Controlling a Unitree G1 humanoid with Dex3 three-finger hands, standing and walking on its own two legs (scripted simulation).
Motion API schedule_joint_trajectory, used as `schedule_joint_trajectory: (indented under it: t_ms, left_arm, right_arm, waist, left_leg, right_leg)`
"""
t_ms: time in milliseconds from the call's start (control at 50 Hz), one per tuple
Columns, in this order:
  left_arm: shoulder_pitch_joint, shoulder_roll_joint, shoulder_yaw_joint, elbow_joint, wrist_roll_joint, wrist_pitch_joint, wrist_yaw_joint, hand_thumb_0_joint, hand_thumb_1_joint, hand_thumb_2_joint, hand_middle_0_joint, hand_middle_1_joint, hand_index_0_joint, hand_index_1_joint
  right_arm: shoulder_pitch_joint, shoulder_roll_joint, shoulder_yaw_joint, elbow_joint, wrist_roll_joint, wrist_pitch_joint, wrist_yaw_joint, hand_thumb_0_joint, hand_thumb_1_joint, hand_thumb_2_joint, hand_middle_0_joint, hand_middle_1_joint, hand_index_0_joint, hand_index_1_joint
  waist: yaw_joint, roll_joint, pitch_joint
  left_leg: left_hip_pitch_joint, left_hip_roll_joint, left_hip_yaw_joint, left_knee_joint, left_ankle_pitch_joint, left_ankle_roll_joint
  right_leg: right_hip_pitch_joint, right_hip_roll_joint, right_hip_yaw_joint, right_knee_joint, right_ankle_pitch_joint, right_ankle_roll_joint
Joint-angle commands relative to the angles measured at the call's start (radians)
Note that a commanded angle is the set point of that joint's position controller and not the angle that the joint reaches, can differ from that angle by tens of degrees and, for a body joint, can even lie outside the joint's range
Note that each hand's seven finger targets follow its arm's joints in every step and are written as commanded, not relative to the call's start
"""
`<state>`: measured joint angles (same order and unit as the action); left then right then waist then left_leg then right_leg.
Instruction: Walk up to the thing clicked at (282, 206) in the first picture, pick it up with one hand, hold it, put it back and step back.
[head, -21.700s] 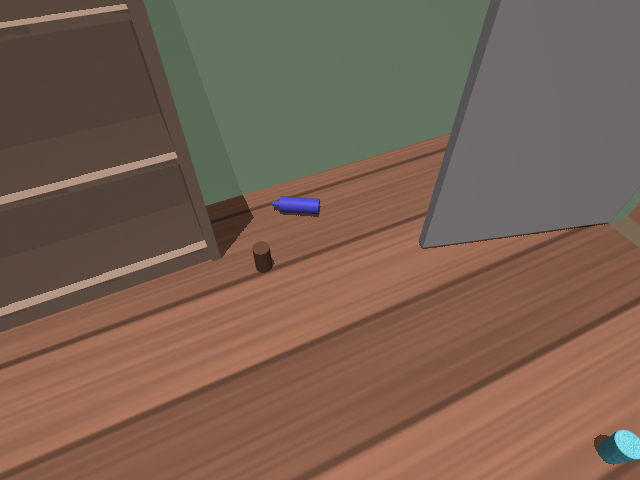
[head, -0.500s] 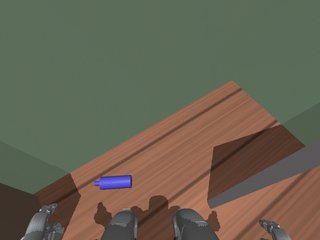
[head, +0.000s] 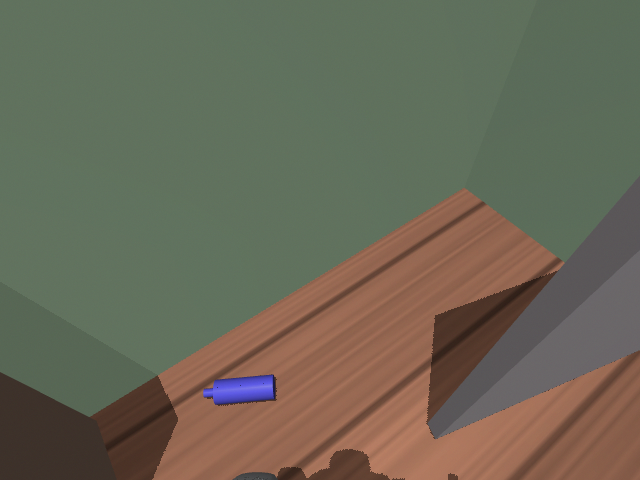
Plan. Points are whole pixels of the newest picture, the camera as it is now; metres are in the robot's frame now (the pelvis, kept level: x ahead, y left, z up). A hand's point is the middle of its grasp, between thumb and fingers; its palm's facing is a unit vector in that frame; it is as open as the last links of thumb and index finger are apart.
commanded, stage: walk up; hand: left
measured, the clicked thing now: (239, 389) +0.42 +0.27 -0.72
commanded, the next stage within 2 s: stand in 0.82 s
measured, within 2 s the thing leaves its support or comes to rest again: neither
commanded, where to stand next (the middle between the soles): +0.06 +0.01 m, yaw +4 degrees
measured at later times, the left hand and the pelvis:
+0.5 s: hand out of the picture +0.05 +0.28 -0.11, palm faces +0.08 -0.85 -0.52, open 7.4 cm; pelvis +0.00 -0.02 +0.00, yaw +5 degrees
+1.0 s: hand out of the picture +0.06 +0.27 -0.15, palm faces +0.08 -0.94 -0.33, open 7.4 cm; pelvis +0.02 +0.02 +0.01, yaw +6 degrees
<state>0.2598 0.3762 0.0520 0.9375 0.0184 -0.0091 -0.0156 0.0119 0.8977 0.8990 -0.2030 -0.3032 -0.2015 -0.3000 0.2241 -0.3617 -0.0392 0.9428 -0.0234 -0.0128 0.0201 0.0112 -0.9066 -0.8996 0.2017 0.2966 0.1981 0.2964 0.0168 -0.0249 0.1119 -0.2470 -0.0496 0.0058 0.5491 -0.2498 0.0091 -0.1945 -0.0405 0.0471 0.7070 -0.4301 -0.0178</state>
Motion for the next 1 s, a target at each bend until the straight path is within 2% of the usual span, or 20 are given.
schedule_joint_trajectory:
  t_ms: [0, 60, 160, 180, 200, 220, 260, 320, 500, 560, 580, 620, 640, 660, 700, 780, 820, 840, 900, 980]
  left_arm:
    - [-0.049, 0.245, 0.058, -0.118, -0.001, -0.035, 0.013, 0.0, 0.9, 0.9, -0.2, -0.3, -0.2, -0.3]
    - [0.018, 0.234, 0.058, -0.106, -0.006, -0.053, -0.011, 0.0, 0.9, 0.9, -0.2, -0.3, -0.2, -0.3]
    - [0.116, 0.195, 0.062, -0.035, -0.004, -0.056, 0.034, 0.0, 0.9, 0.9, -0.2, -0.3, -0.2, -0.3]
    - [0.121, 0.263, 0.078, -0.045, 0.005, -0.054, 0.05, 0.0, 0.9, 0.9, -0.2, -0.3, -0.2, -0.3]
    - [0.127, 0.362, 0.098, -0.055, 0.018, -0.06, 0.063, 0.0, 0.9, 0.9, -0.2, -0.3, -0.2, -0.3]
    - [0.046, 0.395, 0.102, -0.083, 0.016, -0.056, 0.073, 0.0, 0.9, 0.9, -0.2, -0.3, -0.2, -0.3]
    - [-0.043, 0.372, 0.105, -0.109, 0.013, -0.055, 0.081, 0.0, 0.9, 0.9, -0.2, -0.3, -0.2, -0.3]
    - [-0.04, 0.332, 0.101, -0.103, 0.006, -0.057, 0.088, 0.0, 0.9, 0.9, -0.2, -0.3, -0.2, -0.3]
    - [-0.029, 0.304, 0.095, -0.145, 0.03, -0.057, 0.039, 0.0, 0.9, 0.9, -0.2, -0.3, -0.2, -0.3]
    - [-0.051, 0.271, 0.068, -0.144, 0.003, -0.031, 0.023, 0.0, 0.9, 0.9, -0.2, -0.3, -0.2, -0.3]
    - [-0.032, 0.219, 0.048, -0.143, -0.005, -0.024, 0.024, 0.0, 0.9, 0.9, -0.2, -0.3, -0.2, -0.3]
    - [-0.066, 0.165, 0.025, -0.143, -0.023, -0.017, 0.032, 0.0, 0.9, 0.9, -0.2, -0.3, -0.2, -0.3]
    - [-0.097, 0.252, 0.048, -0.12, -0.013, -0.017, 0.04, 0.0, 0.9, 0.9, -0.2, -0.3, -0.2, -0.3]
    - [-0.063, 0.266, 0.047, -0.099, -0.016, -0.02, 0.034, 0.0, 0.9, 0.9, -0.2, -0.3, -0.2, -0.3]
    - [-0.005, 0.217, 0.035, -0.064, -0.026, -0.03, 0.03, 0.0, 0.9, 0.9, -0.2, -0.3, -0.2, -0.3]
    - [0.016, 0.183, 0.029, -0.021, -0.017, -0.043, 0.033, 0.0, 0.9, 0.9, -0.2, -0.3, -0.2, -0.3]
    - [0.005, 0.29, 0.03, -0.023, -0.003, -0.065, 0.037, 0.0, 0.9, 0.9, -0.2, -0.3, -0.2, -0.3]
    - [-0.058, 0.306, 0.028, -0.01, -0.014, -0.059, 0.033, 0.0, 0.9, 0.9, -0.2, -0.3, -0.2, -0.3]
    - [-0.117, 0.189, -0.003, -0.003, -0.027, -0.037, 0.02, 0.0, 0.9, 0.9, -0.2, -0.3, -0.2, -0.3]
    - [-0.143, 0.202, -0.009, 0.039, -0.023, -0.034, 0.021, 0.0, 0.9, 0.9, -0.2, -0.3, -0.2, -0.3]
  right_arm:
    - [0.125, -0.366, -0.117, -0.086, -0.003, -0.052, -0.006, 0.0, -0.9, -0.9, 0.2, 0.3, 0.2, 0.3]
    - [0.008, -0.313, -0.089, -0.131, -0.01, -0.045, 0.004, 0.0, -0.9, -0.9, 0.2, 0.3, 0.2, 0.3]
    - [-0.086, -0.189, -0.04, -0.15, 0.008, 0.013, 0.007, 0.0, -0.9, -0.9, 0.2, 0.3, 0.2, 0.3]
    - [-0.073, -0.172, -0.039, -0.166, 0.007, 0.028, 0.006, 0.0, -0.9, -0.9, 0.2, 0.3, 0.2, 0.3]
    - [-0.051, -0.147, -0.039, -0.181, 0.007, 0.043, 0.005, 0.0, -0.9, -0.9, 0.2, 0.3, 0.2, 0.3]
    - [-0.006, -0.199, -0.062, -0.157, -0.007, 0.069, -0.003, 0.0, -0.9, -0.9, 0.2, 0.3, 0.2, 0.3]
    - [0.062, -0.249, -0.086, -0.131, -0.006, 0.085, -0.002, 0.0, -0.9, -0.9, 0.2, 0.3, 0.2, 0.3]
    - [0.144, -0.252, -0.097, -0.105, -0.006, 0.087, 0.013, 0.0, -0.9, -0.9, 0.2, 0.3, 0.2, 0.3]
    - [0.066, -0.227, -0.071, -0.117, 0.003, 0.028, 0.024, 0.0, -0.9, -0.9, 0.2, 0.3, 0.2, 0.3]
    - [0.142, -0.217, -0.068, -0.061, -0.003, 0.0, 0.003, 0.0, -0.9, -0.9, 0.2, 0.3, 0.2, 0.3]
    - [0.148, -0.234, -0.072, -0.052, -0.008, -0.008, -0.006, 0.0, -0.9, -0.9, 0.2, 0.3, 0.2, 0.3]
    - [0.057, -0.366, -0.081, -0.109, -0.017, -0.017, -0.019, 0.0, -0.9, -0.9, 0.2, 0.3, 0.2, 0.3]
    - [0.007, -0.388, -0.087, -0.107, 0.001, -0.012, -0.016, 0.0, -0.9, -0.9, 0.2, 0.3, 0.2, 0.3]
    - [-0.062, -0.347, -0.077, -0.122, 0.001, -0.007, -0.018, 0.0, -0.9, -0.9, 0.2, 0.3, 0.2, 0.3]
    - [-0.08, -0.258, -0.044, -0.122, -0.004, -0.014, -0.022, 0.0, -0.9, -0.9, 0.2, 0.3, 0.2, 0.3]
    - [-0.033, -0.271, -0.043, -0.087, 0.018, -0.022, -0.02, 0.0, -0.9, -0.9, 0.2, 0.3, 0.2, 0.3]
    - [-0.017, -0.172, -0.03, -0.089, 0.034, -0.021, -0.035, 0.0, -0.9, -0.9, 0.2, 0.3, 0.2, 0.3]
    - [-0.027, -0.177, -0.021, -0.075, 0.034, -0.019, -0.04, 0.0, -0.9, -0.9, 0.2, 0.3, 0.2, 0.3]
    - [-0.081, -0.26, -0.035, -0.015, 0.018, -0.034, -0.036, 0.0, -0.9, -0.9, 0.2, 0.3, 0.2, 0.3]
    - [-0.123, -0.214, -0.02, 0.006, 0.022, -0.023, -0.033, 0.0, -0.9, -0.9, 0.2, 0.3, 0.2, 0.3]
  waist:
    - [-0.075, 0.136, -0.097]
    - [-0.019, 0.16, -0.013]
    - [0.045, 0.175, -0.062]
    - [0.051, 0.076, -0.052]
    - [0.043, -0.095, -0.05]
    - [0.014, -0.014, -0.026]
    - [-0.025, -0.011, 0.028]
    - [-0.047, -0.039, -0.061]
    - [0.025, -0.253, -0.092]
    - [-0.032, -0.126, -0.112]
    - [-0.039, -0.019, -0.13]
    - [-0.04, 0.233, -0.081]
    - [-0.048, 0.206, -0.029]
    - [-0.009, 0.174, 0.007]
    - [0.011, 0.195, -0.011]
    - [0.014, 0.195, -0.115]
    - [-0.027, -0.028, -0.199]
    - [-0.051, 0.008, -0.187]
    - [-0.011, 0.053, -0.169]
    - [-0.023, 0.025, -0.171]
  left_leg:
    - [0.243, 0.453, -0.665, -0.309, -0.327, 0.332]
    - [0.011, 0.311, -0.394, -0.301, -0.357, 0.24]
    - [-0.253, 0.128, -0.121, -0.024, -0.066, 0.074]
    - [-0.292, 0.056, -0.09, 0.107, -0.121, 0.049]
    - [-0.335, -0.036, -0.108, 0.327, -0.275, 0.009]
    - [-0.266, -0.001, -0.201, 0.496, -0.312, 0.003]
    - [-0.276, 0.035, -0.254, 0.618, -0.261, 0.01]
    - [-0.278, 0.028, -0.247, 0.668, -0.174, -0.01]
    - [-0.153, 0.063, -0.036, 0.157, -0.272, -0.025]
    - [0.072, 0.008, 0.059, -0.08, -0.046, -0.008]
    - [0.154, 0.022, -0.003, -0.12, -0.018, 0.001]
    - [-0.008, 0.379, -0.576, -0.295, -0.227, 0.154]
    - [-0.167, 0.418, -0.586, -0.294, -0.3, 0.247]
    - [-0.217, 0.381, -0.479, -0.252, -0.26, 0.253]
    - [-0.07, 0.234, -0.238, -0.15, 0.041, 0.148]
    - [0.015, 0.23, -0.176, 0.026, 0.389, 0.11]
    - [-0.053, 0.102, -0.095, 0.144, 0.184, 0.006]
    - [0.022, 0.103, -0.066, 0.035, 0.095, 0.01]
    - [0.112, 0.191, -0.168, -0.085, 0.31, 0.049]
    - [0.118, 0.166, -0.11, -0.112, 0.314, 0.026]
  right_leg:
    - [-0.391, -0.017, 0.04, 0.262, -0.203, -0.03]
    - [-0.242, -0.026, 0.012, 0.087, -0.136, -0.028]
    - [0.13, 0.049, -0.082, -0.2, 0.267, 0.012]
    - [0.109, -0.04, 0.048, -0.299, 0.202, -0.019]
    - [0.029, -0.284, 0.394, -0.453, 0.139, -0.091]
    - [-0.135, -0.403, 0.494, -0.52, -0.039, -0.15]
    - [-0.177, -0.369, 0.434, -0.478, -0.032, -0.201]
    - [-0.087, -0.258, 0.224, -0.408, 0.068, -0.145]
    - [-0.04, -0.209, 0.111, -0.325, -0.079, -0.188]
    - [-0.168, -0.165, 0.03, -0.144, 0.072, -0.128]
    - [-0.229, -0.132, -0.01, -0.023, 0.102, -0.084]
    - [-0.351, 0.043, -0.047, 0.152, -0.122, 0.003]
    - [-0.238, -0.01, 0.017, 0.231, -0.15, -0.006]
    - [-0.182, -0.029, -0.002, 0.217, -0.115, -0.006]
    - [-0.215, -0.007, -0.018, 0.078, -0.027, -0.011]
    - [-0.01, 0.021, -0.075, -0.262, 0.18, -0.018]
    - [0.13, -0.201, 0.221, -0.264, 0.689, -0.085]
    - [0.04, -0.219, 0.213, -0.22, 0.67, -0.139]
    - [0.007, -0.043, 0.005, -0.176, 0.462, -0.023]
    - [0.068, -0.075, 0.04, -0.239, 0.524, -0.025]
